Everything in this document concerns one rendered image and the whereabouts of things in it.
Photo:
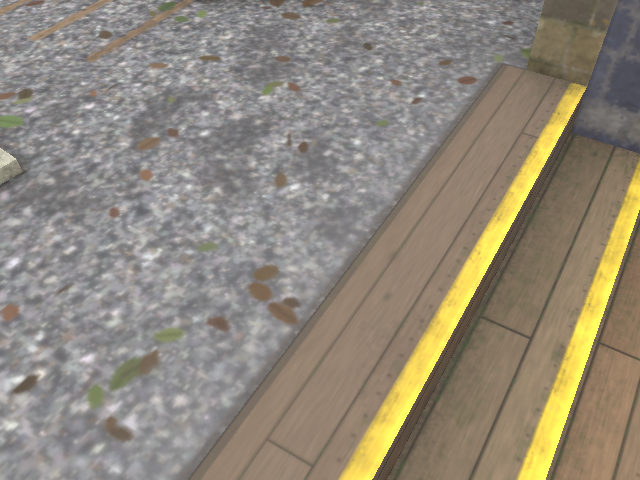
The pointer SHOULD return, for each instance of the stairs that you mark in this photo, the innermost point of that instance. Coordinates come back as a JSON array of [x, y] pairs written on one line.
[[540, 379]]

